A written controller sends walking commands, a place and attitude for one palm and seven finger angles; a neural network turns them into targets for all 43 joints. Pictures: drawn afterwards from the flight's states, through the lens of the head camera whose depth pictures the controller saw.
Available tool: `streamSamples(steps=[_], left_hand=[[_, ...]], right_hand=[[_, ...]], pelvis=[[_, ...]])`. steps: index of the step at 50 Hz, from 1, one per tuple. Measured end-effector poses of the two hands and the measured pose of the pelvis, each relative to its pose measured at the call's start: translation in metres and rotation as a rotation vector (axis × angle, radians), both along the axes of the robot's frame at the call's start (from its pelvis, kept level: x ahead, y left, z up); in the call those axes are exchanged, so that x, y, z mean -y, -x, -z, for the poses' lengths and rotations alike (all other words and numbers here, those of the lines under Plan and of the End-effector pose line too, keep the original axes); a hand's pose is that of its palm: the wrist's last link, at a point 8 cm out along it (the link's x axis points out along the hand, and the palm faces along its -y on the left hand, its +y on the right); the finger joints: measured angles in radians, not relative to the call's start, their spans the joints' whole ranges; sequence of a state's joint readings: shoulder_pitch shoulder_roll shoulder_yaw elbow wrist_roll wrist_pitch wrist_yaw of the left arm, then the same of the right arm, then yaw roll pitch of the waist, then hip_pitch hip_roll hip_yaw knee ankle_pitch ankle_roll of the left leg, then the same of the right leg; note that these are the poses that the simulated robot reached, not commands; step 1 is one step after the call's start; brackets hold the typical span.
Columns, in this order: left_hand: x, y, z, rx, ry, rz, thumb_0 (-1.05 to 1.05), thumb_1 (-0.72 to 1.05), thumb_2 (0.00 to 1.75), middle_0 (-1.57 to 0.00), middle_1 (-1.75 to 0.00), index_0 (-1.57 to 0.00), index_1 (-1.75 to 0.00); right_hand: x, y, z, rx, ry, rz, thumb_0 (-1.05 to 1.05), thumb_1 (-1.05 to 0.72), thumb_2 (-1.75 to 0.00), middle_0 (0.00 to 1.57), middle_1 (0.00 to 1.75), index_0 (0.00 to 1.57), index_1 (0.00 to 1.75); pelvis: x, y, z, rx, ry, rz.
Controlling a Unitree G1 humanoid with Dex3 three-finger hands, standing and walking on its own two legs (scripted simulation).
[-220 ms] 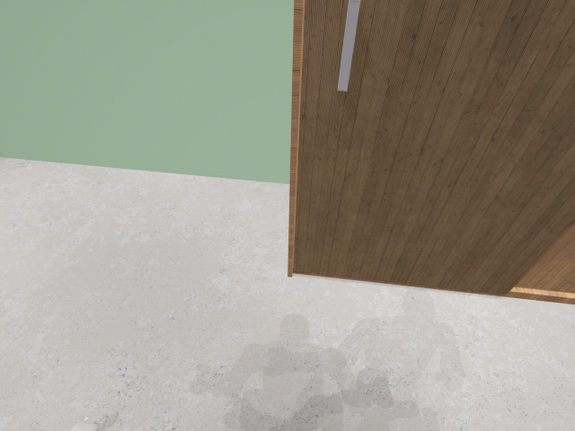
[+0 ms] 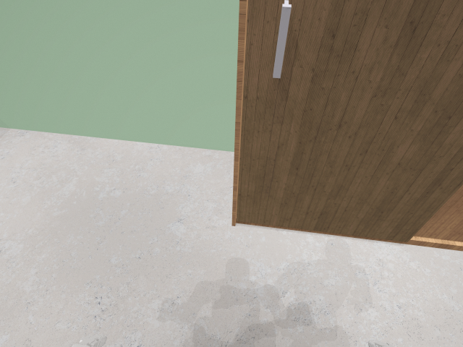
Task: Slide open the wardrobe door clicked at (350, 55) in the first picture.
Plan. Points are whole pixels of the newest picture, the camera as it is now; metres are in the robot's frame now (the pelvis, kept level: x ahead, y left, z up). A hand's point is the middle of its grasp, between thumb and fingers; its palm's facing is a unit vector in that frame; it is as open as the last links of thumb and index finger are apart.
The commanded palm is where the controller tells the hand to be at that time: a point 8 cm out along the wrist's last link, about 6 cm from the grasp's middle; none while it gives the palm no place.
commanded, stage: stand and wait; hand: left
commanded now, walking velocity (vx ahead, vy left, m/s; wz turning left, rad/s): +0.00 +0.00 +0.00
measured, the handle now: (281, 40) +0.79 -0.08 +0.19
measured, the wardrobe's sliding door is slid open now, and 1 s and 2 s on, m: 0.00 0.00 0.00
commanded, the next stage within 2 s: look at it before walking up in 0.60 s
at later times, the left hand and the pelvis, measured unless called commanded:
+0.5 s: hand out of the picture +0.06 +0.24 -0.15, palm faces -0.03 -0.94 -0.35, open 7.4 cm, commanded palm none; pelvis -0.01 -0.01 +0.00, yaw +0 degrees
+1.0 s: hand out of the picture +0.06 +0.23 -0.15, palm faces -0.02 -0.94 -0.33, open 7.4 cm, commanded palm none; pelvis -0.02 -0.02 +0.01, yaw +0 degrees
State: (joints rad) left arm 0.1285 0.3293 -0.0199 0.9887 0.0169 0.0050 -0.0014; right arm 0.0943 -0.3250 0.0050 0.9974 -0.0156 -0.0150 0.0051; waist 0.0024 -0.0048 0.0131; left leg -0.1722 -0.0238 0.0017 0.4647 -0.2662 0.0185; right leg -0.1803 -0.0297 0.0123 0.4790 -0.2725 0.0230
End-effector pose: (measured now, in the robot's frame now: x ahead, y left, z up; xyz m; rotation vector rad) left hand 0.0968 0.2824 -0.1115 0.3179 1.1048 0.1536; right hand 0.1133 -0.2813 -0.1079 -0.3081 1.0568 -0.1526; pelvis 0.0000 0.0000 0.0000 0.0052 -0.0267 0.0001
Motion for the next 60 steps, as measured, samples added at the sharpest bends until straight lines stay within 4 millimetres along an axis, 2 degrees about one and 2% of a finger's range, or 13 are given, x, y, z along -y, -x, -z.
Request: streamSamples(steps=[5,13,23,40,60], left_hand=[[0.002,0.014,0.003,-0.036,0.002,-0.014,0.01,0.90,0.89,-0.20,-0.30,-0.21,-0.30],[-0.001,0.035,0.003,-0.092,-0.012,-0.039,0.01,0.90,0.89,-0.20,-0.30,-0.21,-0.30],[-0.001,0.043,0.000,-0.106,-0.027,-0.047,0.01,0.90,0.89,-0.20,-0.30,-0.21,-0.30],[0.008,0.036,-0.002,-0.069,-0.013,-0.034,0.01,0.90,0.89,-0.20,-0.30,-0.21,-0.30],[0.006,0.053,0.001,-0.111,-0.011,-0.054,0.01,0.90,0.89,-0.20,-0.30,-0.21,-0.30]], right_hand=[[0.004,0.008,0.001,-0.027,0.002,0.006,0.00,-0.90,-0.90,0.20,0.30,0.20,0.30],[0.014,0.031,0.006,-0.094,0.011,0.030,0.01,-0.90,-0.90,0.20,0.30,0.20,0.30],[0.022,0.053,0.010,-0.144,0.010,0.050,0.01,-0.90,-0.90,0.20,0.30,0.20,0.30],[0.025,0.058,0.007,-0.134,0.008,0.055,0.00,-0.90,-0.90,0.20,0.30,0.20,0.30],[0.024,0.063,0.007,-0.158,0.009,0.049,0.00,-0.90,-0.90,0.20,0.30,0.20,0.30]], pelvis=[[0.003,0.003,-0.001,0.001,0.000,0.000],[0.007,0.006,-0.003,0.003,0.000,-0.003],[0.011,0.010,-0.005,0.008,0.000,-0.005],[0.016,0.015,-0.006,0.012,0.001,-0.004],[0.016,0.017,-0.007,0.010,0.004,-0.009]])
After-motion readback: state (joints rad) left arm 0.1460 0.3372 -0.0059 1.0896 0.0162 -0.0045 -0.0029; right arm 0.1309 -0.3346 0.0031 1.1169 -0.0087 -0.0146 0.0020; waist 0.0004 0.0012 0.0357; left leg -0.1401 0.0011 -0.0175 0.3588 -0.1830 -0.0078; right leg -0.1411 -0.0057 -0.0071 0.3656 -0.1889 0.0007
